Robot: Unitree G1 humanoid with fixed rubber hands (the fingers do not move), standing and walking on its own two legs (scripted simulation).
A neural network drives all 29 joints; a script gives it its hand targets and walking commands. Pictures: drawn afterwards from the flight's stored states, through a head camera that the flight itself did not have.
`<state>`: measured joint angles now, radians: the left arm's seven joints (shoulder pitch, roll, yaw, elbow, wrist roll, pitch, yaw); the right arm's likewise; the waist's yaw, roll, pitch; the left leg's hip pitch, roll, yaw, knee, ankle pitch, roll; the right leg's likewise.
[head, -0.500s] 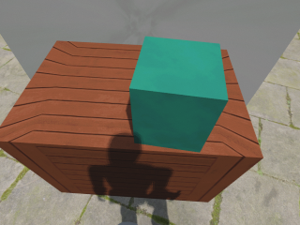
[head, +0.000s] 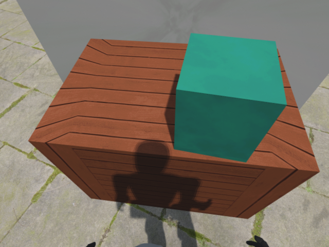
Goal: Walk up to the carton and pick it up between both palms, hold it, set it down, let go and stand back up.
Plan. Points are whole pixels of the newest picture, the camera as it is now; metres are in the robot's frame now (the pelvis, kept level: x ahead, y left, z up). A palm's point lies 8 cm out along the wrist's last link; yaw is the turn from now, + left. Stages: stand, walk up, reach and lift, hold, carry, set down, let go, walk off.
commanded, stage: walk up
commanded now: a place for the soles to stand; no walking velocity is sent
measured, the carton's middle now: (219, 100) +0.49 -0.12 +0.03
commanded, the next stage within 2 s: none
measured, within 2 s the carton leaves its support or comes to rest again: neither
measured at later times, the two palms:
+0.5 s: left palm out of the picture +0.02 +0.26 -0.13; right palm out of the picture +0.04 -0.20 -0.13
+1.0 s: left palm out of the picture +0.10 +0.23 -0.12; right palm out of the picture -0.02 -0.20 -0.13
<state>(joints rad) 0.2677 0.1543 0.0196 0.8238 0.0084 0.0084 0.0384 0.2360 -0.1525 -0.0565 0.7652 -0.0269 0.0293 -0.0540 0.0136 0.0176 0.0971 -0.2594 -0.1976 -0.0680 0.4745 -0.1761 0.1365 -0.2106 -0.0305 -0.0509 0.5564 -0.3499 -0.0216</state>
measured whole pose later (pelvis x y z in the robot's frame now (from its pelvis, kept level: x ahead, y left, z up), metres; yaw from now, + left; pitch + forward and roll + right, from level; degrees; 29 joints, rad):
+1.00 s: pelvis -0.02 +0.04 +0.00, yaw -15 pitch -2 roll +1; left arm 0.30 0.13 0.04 0.78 0.03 -0.01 0.05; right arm 0.24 -0.18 -0.04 0.85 -0.01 0.04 -0.01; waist -0.01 0.00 0.07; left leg -0.23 -0.03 0.25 0.50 -0.25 0.10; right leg -0.29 0.04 0.16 0.59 -0.26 0.02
